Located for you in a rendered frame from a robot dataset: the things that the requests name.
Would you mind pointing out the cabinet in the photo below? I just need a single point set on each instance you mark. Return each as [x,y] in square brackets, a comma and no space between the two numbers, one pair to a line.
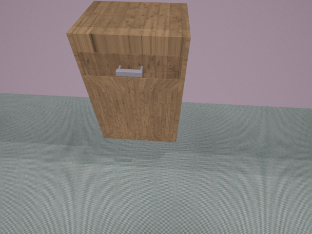
[134,108]

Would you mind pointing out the drawer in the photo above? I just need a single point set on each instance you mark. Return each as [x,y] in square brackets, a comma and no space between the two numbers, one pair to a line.
[154,66]

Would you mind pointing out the handle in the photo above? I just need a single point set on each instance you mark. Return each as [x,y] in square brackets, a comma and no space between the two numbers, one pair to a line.
[129,72]

